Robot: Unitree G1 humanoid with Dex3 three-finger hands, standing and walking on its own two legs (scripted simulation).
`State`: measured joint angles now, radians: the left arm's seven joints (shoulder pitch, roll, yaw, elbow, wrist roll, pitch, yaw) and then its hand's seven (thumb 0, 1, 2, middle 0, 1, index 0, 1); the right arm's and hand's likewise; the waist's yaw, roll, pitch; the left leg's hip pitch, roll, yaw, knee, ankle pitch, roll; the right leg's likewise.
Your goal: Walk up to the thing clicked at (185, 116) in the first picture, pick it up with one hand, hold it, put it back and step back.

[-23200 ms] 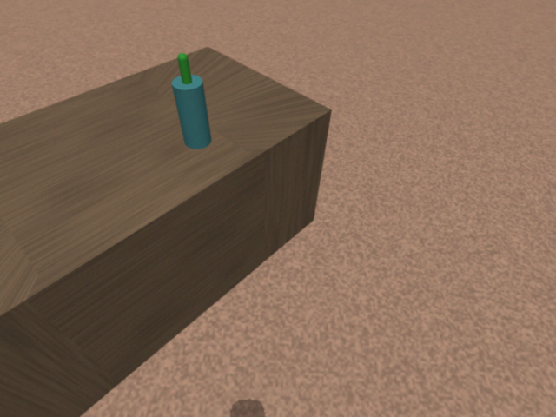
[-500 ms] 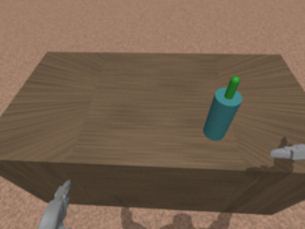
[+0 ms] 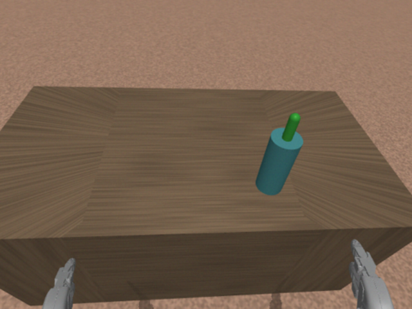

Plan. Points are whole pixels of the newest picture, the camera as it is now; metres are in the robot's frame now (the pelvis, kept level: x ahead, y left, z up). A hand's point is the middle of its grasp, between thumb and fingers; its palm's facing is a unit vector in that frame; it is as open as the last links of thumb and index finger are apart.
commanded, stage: sink last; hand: right
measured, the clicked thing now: (280, 154) +0.51 -0.22 +0.00
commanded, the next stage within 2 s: home in 0.12 s
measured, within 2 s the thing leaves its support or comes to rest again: neither
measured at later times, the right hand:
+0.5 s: hand out of the picture +0.15 -0.16 -0.07, palm faces +0.10 +0.97 -0.20, open 17.3 cm
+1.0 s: hand (297, 304) +0.17 -0.18 -0.07, palm faces +0.10 +0.97 -0.23, open 17.5 cm
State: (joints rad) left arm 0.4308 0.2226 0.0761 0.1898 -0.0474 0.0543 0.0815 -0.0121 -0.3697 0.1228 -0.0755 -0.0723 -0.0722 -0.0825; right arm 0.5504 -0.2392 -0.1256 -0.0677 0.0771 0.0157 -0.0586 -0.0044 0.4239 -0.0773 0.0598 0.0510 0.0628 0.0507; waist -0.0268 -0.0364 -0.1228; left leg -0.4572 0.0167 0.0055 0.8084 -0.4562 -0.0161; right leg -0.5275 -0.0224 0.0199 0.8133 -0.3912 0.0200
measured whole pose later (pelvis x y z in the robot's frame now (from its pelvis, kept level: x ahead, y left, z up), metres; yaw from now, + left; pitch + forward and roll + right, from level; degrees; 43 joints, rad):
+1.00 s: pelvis +0.00 -0.01 -0.02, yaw +1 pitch +9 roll +0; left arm 0.44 0.19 0.01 0.10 -0.03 0.08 0.08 0.01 0.89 0.90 -0.20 -0.30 -0.20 -0.30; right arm 0.45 -0.20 -0.01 0.08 0.03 0.06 -0.08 -0.01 0.55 -0.05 0.05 0.05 0.06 0.05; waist 0.00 0.00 -0.11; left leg -0.58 0.02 -0.01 0.93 -0.51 -0.02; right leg -0.65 -0.02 0.01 0.94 -0.45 0.02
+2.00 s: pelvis -0.01 +0.01 -0.02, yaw +1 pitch +10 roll +0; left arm 0.47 0.20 0.00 0.03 -0.03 0.12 0.09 0.01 0.90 0.90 -0.20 -0.30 -0.20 -0.30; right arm 0.47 -0.21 0.01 0.06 0.03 0.04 -0.10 -0.01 0.56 -0.05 0.05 0.05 0.06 0.05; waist 0.00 0.00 -0.13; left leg -0.63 0.01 -0.01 0.98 -0.52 -0.01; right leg -0.69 -0.03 0.01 0.96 -0.45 0.03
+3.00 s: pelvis -0.02 -0.01 +0.01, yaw +1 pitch -1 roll +0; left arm 0.22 0.34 0.03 0.87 0.05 0.00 0.00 0.01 0.90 0.90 -0.20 -0.30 -0.20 -0.30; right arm 0.26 -0.34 -0.04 0.83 -0.05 -0.01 -0.02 0.00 0.54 -0.05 0.05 0.05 0.06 0.05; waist 0.01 -0.02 0.04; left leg -0.33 0.02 -0.01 0.77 -0.42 -0.02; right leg -0.39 -0.02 0.00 0.78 -0.36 0.01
